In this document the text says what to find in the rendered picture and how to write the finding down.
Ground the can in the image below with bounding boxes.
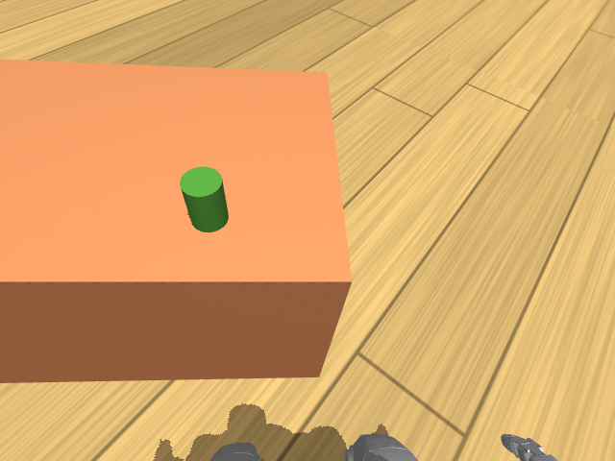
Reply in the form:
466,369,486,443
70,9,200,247
180,167,229,232

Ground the right robot hand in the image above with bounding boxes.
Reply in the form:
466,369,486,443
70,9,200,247
501,434,557,461

